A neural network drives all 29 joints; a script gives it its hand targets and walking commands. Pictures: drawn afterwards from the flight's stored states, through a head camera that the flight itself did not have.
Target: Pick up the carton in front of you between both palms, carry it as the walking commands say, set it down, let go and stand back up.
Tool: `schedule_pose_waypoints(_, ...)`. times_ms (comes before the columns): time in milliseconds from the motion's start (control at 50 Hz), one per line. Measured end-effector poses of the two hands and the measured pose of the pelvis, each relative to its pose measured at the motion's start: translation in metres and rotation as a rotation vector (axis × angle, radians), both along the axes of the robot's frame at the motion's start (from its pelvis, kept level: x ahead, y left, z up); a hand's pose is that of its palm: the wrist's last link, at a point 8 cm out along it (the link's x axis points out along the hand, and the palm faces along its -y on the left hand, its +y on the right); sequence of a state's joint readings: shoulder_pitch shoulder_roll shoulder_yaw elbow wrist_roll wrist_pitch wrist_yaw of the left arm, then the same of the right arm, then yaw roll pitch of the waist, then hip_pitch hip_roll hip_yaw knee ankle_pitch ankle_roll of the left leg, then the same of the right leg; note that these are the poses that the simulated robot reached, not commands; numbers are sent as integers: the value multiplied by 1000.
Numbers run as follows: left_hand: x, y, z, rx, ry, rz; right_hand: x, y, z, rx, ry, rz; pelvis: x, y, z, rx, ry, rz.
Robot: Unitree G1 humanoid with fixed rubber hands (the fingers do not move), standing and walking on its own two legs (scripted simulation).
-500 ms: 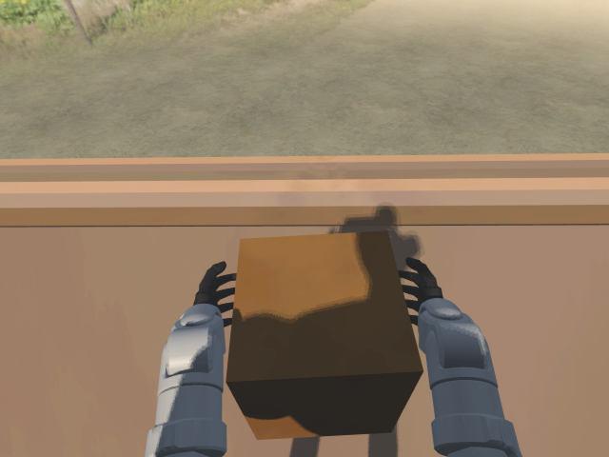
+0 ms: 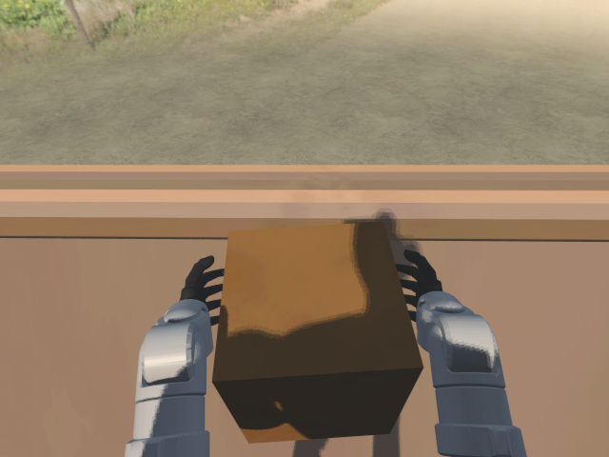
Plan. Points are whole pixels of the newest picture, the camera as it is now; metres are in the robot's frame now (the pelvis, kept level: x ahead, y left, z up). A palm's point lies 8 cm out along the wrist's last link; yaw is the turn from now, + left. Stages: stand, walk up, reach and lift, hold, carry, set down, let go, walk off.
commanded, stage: carry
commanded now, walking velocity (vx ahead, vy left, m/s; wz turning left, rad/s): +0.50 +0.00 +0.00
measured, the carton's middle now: (313, 337) +0.29 +0.01 +0.01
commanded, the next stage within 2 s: none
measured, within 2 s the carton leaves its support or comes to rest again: neither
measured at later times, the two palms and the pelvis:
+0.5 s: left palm (203, 195) +0.53 +0.20 +0.08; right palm (371, 184) +0.55 -0.10 +0.09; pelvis +0.27 +0.03 -0.02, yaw +2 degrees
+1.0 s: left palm (235, 114) +0.86 +0.19 +0.07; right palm (356, 112) +0.88 -0.11 +0.06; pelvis +0.60 +0.02 -0.02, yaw +3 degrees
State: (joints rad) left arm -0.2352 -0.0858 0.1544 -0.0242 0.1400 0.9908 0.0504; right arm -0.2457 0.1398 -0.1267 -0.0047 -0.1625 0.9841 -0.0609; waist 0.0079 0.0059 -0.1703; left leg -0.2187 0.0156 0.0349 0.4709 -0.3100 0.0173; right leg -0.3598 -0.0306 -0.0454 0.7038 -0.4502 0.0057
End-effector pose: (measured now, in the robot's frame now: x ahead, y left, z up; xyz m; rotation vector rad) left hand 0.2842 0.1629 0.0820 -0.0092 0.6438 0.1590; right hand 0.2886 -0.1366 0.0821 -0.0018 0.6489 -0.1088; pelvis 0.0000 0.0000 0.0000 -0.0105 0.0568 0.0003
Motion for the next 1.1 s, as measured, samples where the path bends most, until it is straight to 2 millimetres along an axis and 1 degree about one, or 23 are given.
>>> schedule_pose_waypoints(60,25,-4,7,-13,27,-13,17,-4,6,-3,27,-20,22,-2,5,-19,21,1)
schedule_pose_waypoints(120,52,-15,12,-27,17,-17,40,-15,9,14,18,-49,49,-8,2,-22,28,8)
schedule_pose_waypoints(160,68,-23,11,-44,-2,-4,56,-23,7,32,-1,-61,68,-12,-6,-25,29,29)
schedule_pose_waypoints(200,79,-26,6,-54,18,15,71,-26,4,44,20,-60,88,-14,-6,-23,36,49)
schedule_pose_waypoints(240,89,-23,2,-42,56,21,86,-23,3,52,59,-53,107,-14,-2,-7,42,55)
schedule_pose_waypoints(280,102,-17,2,-43,82,40,106,-17,4,47,85,-32,127,-12,3,4,43,54)
schedule_pose_waypoints(340,131,-5,8,-49,81,70,142,-4,9,46,85,-5,160,-6,6,15,42,49)
schedule_pose_waypoints(420,183,15,11,-61,51,89,198,16,12,43,56,9,211,9,1,18,35,48)
schedule_pose_waypoints(500,246,36,-1,-75,16,80,257,36,3,36,21,-2,269,32,-20,25,12,28)
schedule_pose_waypoints(520,261,39,-5,-76,25,72,270,40,-1,29,29,-6,281,36,-21,32,12,23)
schedule_pose_waypoints(560,287,43,-11,-74,70,54,290,44,-8,22,73,-21,301,44,-17,28,17,5)
schedule_pose_waypoints(600,309,43,-13,-81,109,41,306,43,-10,21,111,-42,322,49,-9,18,22,-3)
schedule_pose_waypoints(680,359,39,-3,-80,106,4,345,40,1,26,107,-82,366,56,5,-2,29,-1)
schedule_pose_waypoints(780,426,37,14,-74,46,-5,412,38,18,32,46,-87,430,55,11,-14,34,9)
schedule_pose_waypoints(840,466,36,16,-67,25,8,457,36,19,37,26,-70,475,49,7,-10,30,13)
schedule_pose_waypoints(900,509,32,10,-56,21,26,505,32,11,44,24,-48,525,41,-3,-2,20,22)
schedule_pose_waypoints(960,554,25,-2,-41,17,48,558,26,-6,56,20,-24,576,29,-21,-4,1,44)
schedule_pose_waypoints(980,568,24,-6,-33,29,54,574,24,-12,65,34,-18,590,26,-23,-14,0,50)
schedule_pose_waypoints(1040,599,23,-17,-33,103,83,612,24,-23,66,109,4,623,19,-15,-3,6,69)
schedule_pose_waypoints(1100,627,25,-16,-36,137,109,648,27,-22,58,144,31,656,15,-3,14,14,73)
